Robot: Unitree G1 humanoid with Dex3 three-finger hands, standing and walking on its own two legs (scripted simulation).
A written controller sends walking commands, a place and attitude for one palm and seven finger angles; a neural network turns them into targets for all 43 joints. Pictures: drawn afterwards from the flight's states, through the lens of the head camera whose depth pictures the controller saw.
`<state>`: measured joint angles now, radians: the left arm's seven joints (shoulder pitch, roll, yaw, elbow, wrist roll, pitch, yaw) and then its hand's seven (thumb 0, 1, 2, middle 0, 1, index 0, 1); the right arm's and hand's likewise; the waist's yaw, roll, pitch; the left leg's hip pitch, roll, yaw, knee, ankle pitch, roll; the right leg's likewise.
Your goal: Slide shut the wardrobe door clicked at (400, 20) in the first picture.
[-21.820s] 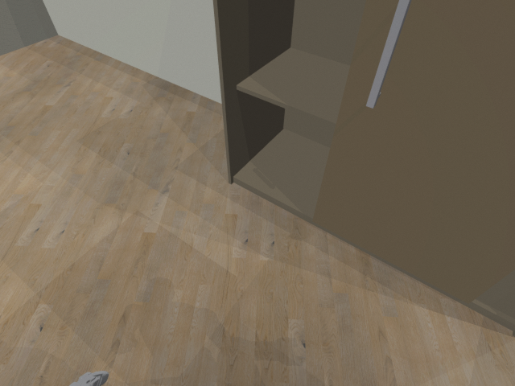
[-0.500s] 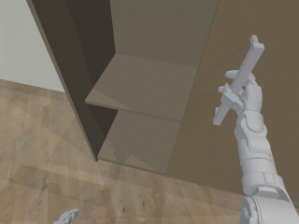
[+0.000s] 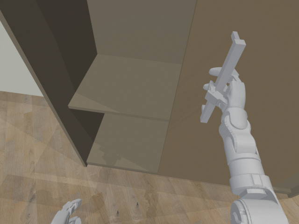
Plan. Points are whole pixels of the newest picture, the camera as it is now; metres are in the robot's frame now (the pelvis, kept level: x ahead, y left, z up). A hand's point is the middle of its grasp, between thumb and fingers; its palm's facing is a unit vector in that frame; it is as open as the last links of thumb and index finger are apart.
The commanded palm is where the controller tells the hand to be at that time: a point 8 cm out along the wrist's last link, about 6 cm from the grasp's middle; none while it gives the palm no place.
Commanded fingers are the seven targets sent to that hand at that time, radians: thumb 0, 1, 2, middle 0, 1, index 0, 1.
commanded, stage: tug the door sideways, standing still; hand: right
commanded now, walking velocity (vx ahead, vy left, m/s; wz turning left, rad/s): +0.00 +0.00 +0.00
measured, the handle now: (216, 84) +0.48 -0.14 +0.14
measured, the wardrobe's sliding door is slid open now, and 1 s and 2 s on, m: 0.49 0.45 0.37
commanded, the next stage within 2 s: step sideways, sliding the door along in 0.60 s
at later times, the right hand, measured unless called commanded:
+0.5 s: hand (204, 93) +0.43 -0.10 +0.14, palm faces +0.13 +0.99 -0.03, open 5.7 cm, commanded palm +0.40 -0.09 +0.15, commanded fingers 0.00 -0.90 -0.90 0.45 1.40 0.45 1.40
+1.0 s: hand (200, 92) +0.43 -0.09 +0.14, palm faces +0.04 +0.99 -0.15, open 5.8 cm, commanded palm +0.41 -0.13 +0.15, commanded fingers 0.00 -0.90 -0.90 0.45 1.40 0.45 1.40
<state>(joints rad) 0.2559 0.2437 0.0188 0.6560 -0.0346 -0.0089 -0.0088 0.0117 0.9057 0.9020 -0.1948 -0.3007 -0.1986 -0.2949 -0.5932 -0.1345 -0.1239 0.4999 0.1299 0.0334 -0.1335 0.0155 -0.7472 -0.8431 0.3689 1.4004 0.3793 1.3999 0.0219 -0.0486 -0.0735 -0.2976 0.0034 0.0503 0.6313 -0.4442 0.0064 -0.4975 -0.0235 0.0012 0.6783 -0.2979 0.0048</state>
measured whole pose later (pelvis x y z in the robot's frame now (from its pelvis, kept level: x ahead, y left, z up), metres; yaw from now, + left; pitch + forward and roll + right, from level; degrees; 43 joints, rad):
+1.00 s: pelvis -0.03 +0.01 +0.00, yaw +1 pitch +1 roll +2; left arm 0.26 0.25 -0.01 0.70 -0.05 0.01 0.07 0.01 0.90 0.90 -0.20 -0.30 -0.20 -0.29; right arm -0.82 -0.21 -0.06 0.84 0.11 -0.12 -0.09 -0.02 -0.69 -0.81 0.44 1.40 0.35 1.40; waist 0.02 -0.11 0.08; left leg -0.24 -0.06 0.05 0.66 -0.44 0.03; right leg -0.45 -0.08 0.02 0.75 -0.31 0.00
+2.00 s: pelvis +0.09 +0.20 +0.01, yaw -11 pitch -2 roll +0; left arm 0.05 0.24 0.07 0.60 -0.05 -0.09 0.01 0.01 0.91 0.90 -0.19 -0.30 -0.20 -0.29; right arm -0.44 -0.11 0.02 0.07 0.08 -0.07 -0.16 0.01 -0.76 -0.84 0.45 1.40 0.25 1.40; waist -0.11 -0.06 0.29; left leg -0.35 0.05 0.02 0.75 -0.30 -0.02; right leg -0.22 -0.11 -0.05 0.57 -0.28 0.04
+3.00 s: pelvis +0.07 +0.43 +0.00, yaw -5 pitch -4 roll +1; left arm 0.08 0.21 0.06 0.60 -0.04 -0.03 -0.04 0.01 0.91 0.90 -0.19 -0.30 -0.20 -0.29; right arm -0.46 -0.11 0.05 0.12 0.06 -0.12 -0.13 0.00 -0.78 -0.81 0.41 1.40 0.18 1.40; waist -0.08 -0.09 0.30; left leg -0.27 -0.01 0.07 0.66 -0.30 0.02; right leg -0.25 -0.30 -0.06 0.62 -0.27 0.13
